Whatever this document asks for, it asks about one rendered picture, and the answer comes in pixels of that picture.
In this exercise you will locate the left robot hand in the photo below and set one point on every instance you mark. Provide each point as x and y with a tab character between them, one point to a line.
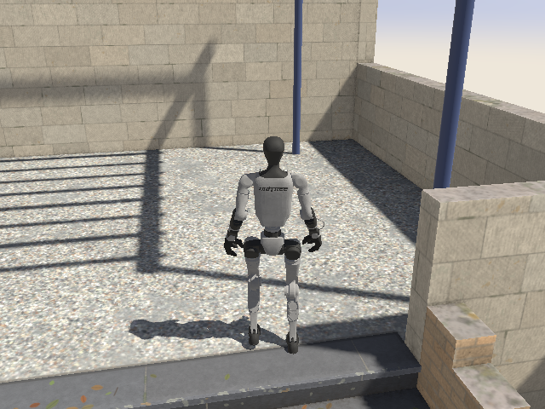
229	244

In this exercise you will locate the right robot hand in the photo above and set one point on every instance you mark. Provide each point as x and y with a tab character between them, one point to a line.
310	240

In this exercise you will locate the humanoid robot torso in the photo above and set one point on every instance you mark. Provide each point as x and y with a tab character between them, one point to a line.
273	197

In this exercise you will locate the left robot forearm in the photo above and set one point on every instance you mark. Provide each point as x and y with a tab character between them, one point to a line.
232	232

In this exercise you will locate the right robot thigh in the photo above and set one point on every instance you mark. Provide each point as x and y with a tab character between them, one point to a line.
292	258

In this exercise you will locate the robot left upper arm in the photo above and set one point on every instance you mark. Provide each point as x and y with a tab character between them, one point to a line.
246	181

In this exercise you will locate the right robot forearm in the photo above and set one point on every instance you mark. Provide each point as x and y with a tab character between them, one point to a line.
312	226

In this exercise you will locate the robot right upper arm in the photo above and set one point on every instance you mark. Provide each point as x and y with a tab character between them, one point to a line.
300	181

